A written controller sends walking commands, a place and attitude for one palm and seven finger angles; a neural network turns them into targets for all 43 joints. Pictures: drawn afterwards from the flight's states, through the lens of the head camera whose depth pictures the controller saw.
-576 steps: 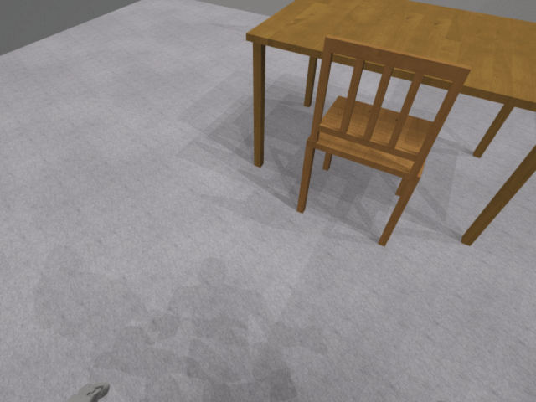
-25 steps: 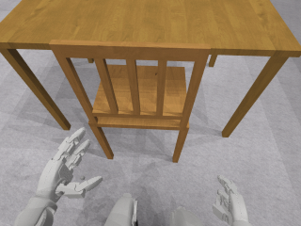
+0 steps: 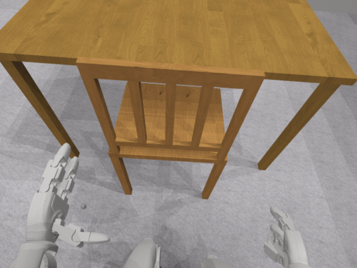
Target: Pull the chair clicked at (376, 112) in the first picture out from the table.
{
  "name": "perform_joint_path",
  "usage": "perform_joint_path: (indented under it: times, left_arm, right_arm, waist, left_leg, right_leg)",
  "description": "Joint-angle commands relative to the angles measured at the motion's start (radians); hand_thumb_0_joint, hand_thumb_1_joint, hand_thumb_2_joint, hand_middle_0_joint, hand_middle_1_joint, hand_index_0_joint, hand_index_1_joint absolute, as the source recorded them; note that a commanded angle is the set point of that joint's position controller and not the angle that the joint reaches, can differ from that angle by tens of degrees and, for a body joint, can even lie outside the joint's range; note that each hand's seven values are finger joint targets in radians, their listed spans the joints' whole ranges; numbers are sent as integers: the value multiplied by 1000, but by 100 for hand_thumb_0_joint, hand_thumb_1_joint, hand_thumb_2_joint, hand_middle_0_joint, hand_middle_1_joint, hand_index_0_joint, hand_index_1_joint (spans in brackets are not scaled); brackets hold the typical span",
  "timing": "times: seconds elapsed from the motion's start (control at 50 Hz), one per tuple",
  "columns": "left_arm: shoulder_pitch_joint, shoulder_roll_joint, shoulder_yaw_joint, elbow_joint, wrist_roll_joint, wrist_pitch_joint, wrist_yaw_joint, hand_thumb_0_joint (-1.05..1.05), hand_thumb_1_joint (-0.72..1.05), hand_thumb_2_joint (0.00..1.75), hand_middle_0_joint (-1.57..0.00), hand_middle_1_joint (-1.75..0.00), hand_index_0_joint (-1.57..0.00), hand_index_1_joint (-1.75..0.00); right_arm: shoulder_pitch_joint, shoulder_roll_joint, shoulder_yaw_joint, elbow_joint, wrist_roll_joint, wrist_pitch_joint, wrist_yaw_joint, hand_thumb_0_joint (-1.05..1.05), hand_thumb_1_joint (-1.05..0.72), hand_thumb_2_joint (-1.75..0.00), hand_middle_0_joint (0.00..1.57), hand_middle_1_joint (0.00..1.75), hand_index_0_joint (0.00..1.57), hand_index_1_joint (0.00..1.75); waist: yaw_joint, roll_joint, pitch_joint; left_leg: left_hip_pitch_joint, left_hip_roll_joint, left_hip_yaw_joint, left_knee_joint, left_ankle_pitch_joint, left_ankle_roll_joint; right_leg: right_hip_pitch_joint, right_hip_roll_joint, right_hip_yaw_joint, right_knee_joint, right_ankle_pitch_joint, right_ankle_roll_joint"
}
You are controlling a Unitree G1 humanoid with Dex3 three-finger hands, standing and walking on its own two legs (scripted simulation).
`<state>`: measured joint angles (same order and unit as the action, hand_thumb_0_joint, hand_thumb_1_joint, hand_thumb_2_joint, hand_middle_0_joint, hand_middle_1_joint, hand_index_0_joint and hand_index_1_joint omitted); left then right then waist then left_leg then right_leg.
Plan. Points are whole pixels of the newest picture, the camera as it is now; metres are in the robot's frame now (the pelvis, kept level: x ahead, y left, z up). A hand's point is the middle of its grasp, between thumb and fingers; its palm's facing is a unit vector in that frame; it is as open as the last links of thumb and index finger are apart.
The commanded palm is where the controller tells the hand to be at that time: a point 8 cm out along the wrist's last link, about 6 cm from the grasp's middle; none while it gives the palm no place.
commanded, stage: raise the hand toward the chair's back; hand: left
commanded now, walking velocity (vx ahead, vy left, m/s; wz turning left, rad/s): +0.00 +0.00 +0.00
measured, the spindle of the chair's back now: (170, 117) +0.52 +0.06 -0.02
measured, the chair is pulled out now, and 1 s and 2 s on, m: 0.00 0.00 0.00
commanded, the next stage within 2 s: aim the fingers beside a spindle in 0.84 s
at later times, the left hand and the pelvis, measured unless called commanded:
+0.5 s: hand (77, 201) +0.24 +0.22 +0.04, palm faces -0.01 -1.00 -0.03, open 16.9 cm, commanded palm +0.22 +0.27 +0.05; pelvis +0.00 +0.01 +0.01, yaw +0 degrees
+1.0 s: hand (88, 197) +0.24 +0.19 +0.05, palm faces +0.04 -1.00 -0.06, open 16.9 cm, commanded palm +0.23 +0.25 +0.05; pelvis +0.00 -0.01 +0.01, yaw +1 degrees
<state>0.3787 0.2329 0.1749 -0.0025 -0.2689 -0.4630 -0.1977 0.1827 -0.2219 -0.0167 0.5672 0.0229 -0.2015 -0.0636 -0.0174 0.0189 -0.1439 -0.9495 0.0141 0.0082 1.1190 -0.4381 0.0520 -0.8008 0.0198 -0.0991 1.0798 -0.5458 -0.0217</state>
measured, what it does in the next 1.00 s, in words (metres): stands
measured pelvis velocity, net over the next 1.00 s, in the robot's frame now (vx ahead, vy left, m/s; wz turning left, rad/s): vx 0.00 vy -0.01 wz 0.01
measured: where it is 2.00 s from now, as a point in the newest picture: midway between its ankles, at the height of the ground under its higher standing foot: outside the picture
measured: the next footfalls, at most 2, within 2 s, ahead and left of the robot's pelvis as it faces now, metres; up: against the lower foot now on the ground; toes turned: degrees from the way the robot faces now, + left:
none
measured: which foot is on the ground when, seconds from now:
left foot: down 0.00-1.00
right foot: down 0.00-1.00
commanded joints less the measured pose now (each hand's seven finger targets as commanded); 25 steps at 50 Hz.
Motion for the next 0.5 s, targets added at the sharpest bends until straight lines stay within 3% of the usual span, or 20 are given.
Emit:
perform_joint_path:
  times: [0.0,0.06,0.14,0.16,0.18,0.22,0.3,0.38,0.48]
  left_arm:
    - [-45,83,6,-66,18,-1,-18,0,-50,30,-6,-8,-6,-8]
    - [-93,122,29,-86,1,28,-58,0,-50,30,-6,-8,-6,-8]
    - [-156,165,81,-238,-18,-9,-42,0,-50,30,-6,-8,-6,-8]
    - [-158,193,109,-236,-17,-16,-26,0,-50,30,-6,-8,-6,-8]
    - [-162,179,99,-256,-15,-28,-16,0,-50,30,-6,-8,-6,-8]
    - [-158,155,88,-211,-9,-39,-3,0,-50,30,-6,-8,-6,-8]
    - [-152,143,71,-76,3,2,-31,0,-50,30,-6,-8,-6,-8]
    - [-138,142,62,-64,-16,60,-78,0,-50,30,-6,-8,-6,-8]
    - [-147,194,119,-178,-24,19,-32,0,-50,30,-6,-8,-6,-8]
  right_arm:
    - [-13,-160,-38,-157,8,-14,3,0,-90,-90,20,30,20,30]
    - [-7,-171,-32,-181,12,-9,-6,0,-90,-90,20,30,20,30]
    - [0,-161,-25,-191,5,-19,-11,0,-90,-90,20,30,20,30]
    - [0,-161,-22,-183,2,-20,-11,0,-90,-90,20,30,20,30]
    - [3,-155,-20,-181,0,-22,-8,0,-90,-90,20,30,20,30]
    - [3,-155,-20,-169,-2,-21,-4,0,-90,-90,20,30,20,30]
    - [10,-174,-20,-161,3,-9,1,0,-90,-90,20,30,20,30]
    - [11,-184,-24,-187,19,-7,-4,0,-90,-90,20,30,20,30]
    - [17,-171,-26,-182,9,-24,-4,0,-90,-90,20,30,20,30]
  waist:
    - [-16,55,-119]
    - [-12,39,-156]
    - [10,107,-250]
    - [12,106,-242]
    - [11,131,-253]
    - [1,119,-213]
    - [-11,94,-159]
    - [-2,66,-184]
    - [13,75,-225]
  left_leg:
    - [286,22,-105,-202,101,-34]
    - [304,18,-110,-213,91,-29]
    - [422,27,-139,-236,154,-44]
    - [422,29,-145,-236,164,-46]
    - [443,30,-149,-240,176,-53]
    - [437,38,-166,-247,150,-62]
    - [376,33,-165,-260,72,-61]
    - [383,26,-151,-279,65,-50]
    - [415,25,-139,-272,148,-51]
  right_leg:
    - [-63,5,6,-151,121,-5]
    - [-25,8,12,-170,122,-7]
    - [-9,7,7,-162,142,-11]
    - [-12,10,7,-159,146,-12]
    - [-21,7,4,-154,148,-12]
    - [-54,8,-2,-145,134,-10]
    - [-57,7,-3,-154,109,-8]
    - [-2,8,3,-192,112,-7]
    - [30,8,5,-194,142,-10]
